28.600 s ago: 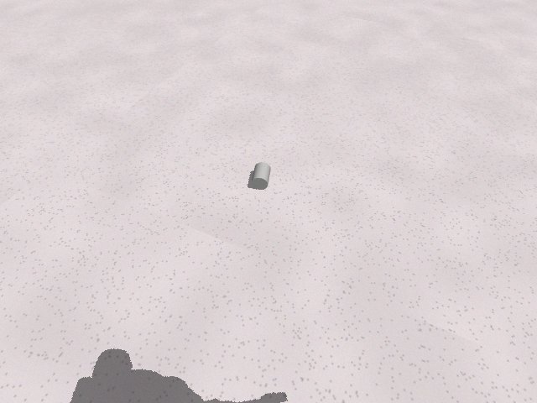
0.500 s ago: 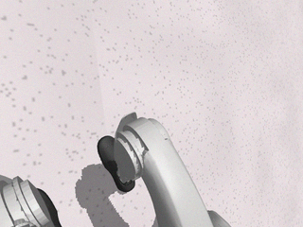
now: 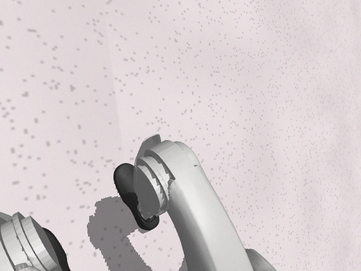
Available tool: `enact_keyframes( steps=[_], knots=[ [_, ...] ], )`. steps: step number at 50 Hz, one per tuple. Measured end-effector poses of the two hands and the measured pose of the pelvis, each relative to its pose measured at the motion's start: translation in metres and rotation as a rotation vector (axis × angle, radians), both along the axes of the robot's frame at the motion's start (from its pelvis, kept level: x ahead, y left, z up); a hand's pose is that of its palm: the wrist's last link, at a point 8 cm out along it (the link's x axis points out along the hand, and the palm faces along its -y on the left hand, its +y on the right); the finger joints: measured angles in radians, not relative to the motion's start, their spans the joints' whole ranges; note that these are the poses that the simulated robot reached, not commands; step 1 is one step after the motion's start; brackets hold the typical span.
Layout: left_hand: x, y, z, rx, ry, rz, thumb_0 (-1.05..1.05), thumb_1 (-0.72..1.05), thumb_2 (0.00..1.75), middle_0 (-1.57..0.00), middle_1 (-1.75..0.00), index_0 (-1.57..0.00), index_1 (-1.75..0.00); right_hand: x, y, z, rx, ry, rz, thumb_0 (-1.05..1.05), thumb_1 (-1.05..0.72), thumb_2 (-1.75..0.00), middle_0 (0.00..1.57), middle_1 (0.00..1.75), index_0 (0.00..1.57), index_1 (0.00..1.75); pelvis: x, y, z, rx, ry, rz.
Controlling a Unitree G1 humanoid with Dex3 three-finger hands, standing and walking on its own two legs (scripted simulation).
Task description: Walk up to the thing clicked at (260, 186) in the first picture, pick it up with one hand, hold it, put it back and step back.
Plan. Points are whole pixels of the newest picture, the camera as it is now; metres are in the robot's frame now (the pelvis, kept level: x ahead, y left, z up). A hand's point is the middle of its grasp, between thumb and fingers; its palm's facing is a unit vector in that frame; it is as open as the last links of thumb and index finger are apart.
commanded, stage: close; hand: left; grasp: from above
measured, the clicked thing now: out of the picture +0.56 +0.29 -0.28
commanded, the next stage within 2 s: settle in 1.44 s
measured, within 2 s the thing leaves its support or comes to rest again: neither
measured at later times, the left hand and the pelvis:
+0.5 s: hand out of the picture +0.54 +0.28 -0.24, palm faces -0.42 -0.10 -0.90, open 11.2 cm; pelvis +0.00 +0.00 +0.00, yaw +0 degrees
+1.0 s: hand out of the picture +0.54 +0.28 -0.24, palm faces -0.42 -0.10 -0.90, open 11.2 cm; pelvis +0.00 +0.00 +0.00, yaw +0 degrees
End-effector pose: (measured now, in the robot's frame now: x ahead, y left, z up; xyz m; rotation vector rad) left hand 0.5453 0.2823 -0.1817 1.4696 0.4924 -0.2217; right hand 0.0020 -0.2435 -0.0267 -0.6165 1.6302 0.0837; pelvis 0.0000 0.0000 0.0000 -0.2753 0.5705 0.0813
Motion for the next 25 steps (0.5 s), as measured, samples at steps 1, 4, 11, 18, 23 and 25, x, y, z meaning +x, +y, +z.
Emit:
enact_keyframes(
  steps=[1,4,11,18,23,25],
  knots=[
    [0.000,0.000,0.000,0.000,-0.001,0.000,0.00,-0.15,0.81,-0.29,-0.86,-0.30,-0.85,0.000,0.000,0.000,0.000,0.001,0.000,0.00,-0.90,-0.90,0.20,0.30,0.20,0.30,0.000,0.000,0.000,-0.001,-0.001,0.000],
    [0.000,0.000,0.001,-0.001,-0.003,0.002,0.00,-0.12,0.81,-0.31,-0.86,-0.32,-0.84,-0.001,0.001,0.000,-0.002,0.002,0.001,0.00,-0.90,-0.90,0.20,0.30,0.20,0.30,0.000,0.001,0.000,-0.004,-0.002,-0.001],
    [0.000,0.001,0.002,0.000,-0.009,-0.003,0.00,-0.07,0.79,-0.34,-0.85,-0.35,-0.83,0.000,0.002,0.001,-0.003,0.006,0.000,0.00,-0.91,-0.90,0.20,0.30,0.20,0.30,0.000,0.001,0.000,-0.006,-0.001,-0.001],
    [0.000,0.001,0.003,-0.002,-0.012,-0.005,0.00,-0.06,0.77,-0.35,-0.84,-0.36,-0.82,0.004,0.001,0.001,-0.007,-0.001,0.010,0.00,-0.91,-0.90,0.20,0.30,0.20,0.30,0.000,0.002,0.001,-0.009,0.002,0.000],
    [0.000,0.001,0.003,-0.002,-0.013,-0.006,0.00,-0.06,0.76,-0.36,-0.84,-0.37,-0.81,0.008,0.000,0.002,-0.010,-0.008,0.017,0.00,-0.91,-0.90,0.20,0.30,0.20,0.30,0.001,0.002,0.002,-0.011,0.003,0.001],
    [-0.001,0.001,0.003,-0.002,-0.014,-0.006,0.00,-0.06,0.76,-0.36,-0.83,-0.37,-0.81,0.009,0.000,0.002,-0.010,-0.007,0.019,0.00,-0.91,-0.90,0.20,0.30,0.20,0.30,0.001,0.002,0.002,-0.011,0.004,0.002]
  ],
)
